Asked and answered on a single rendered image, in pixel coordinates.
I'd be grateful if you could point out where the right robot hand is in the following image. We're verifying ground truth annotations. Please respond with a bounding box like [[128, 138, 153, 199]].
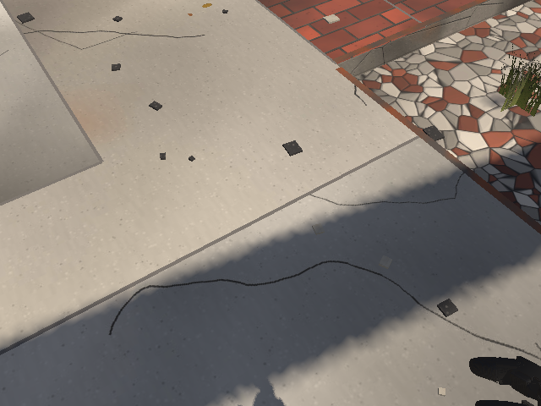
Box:
[[469, 356, 541, 406]]

